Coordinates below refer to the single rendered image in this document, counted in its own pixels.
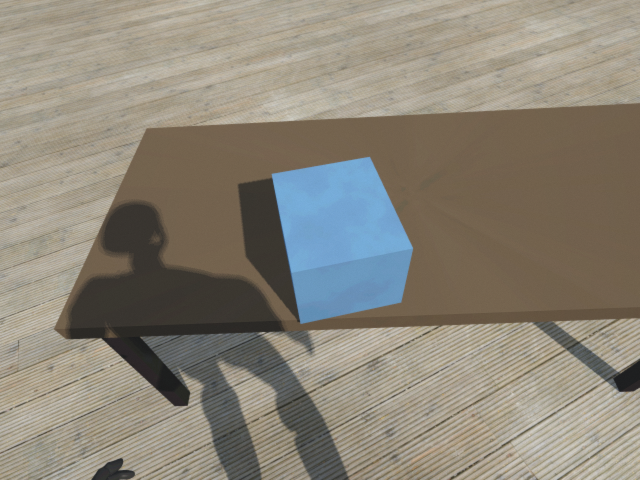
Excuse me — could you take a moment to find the carton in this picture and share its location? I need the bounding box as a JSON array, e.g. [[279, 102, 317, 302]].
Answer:
[[272, 157, 413, 324]]

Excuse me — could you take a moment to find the table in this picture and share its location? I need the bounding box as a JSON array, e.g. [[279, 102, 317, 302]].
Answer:
[[54, 103, 640, 406]]

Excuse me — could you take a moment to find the left robot hand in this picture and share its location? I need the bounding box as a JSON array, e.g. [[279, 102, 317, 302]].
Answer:
[[91, 458, 135, 480]]

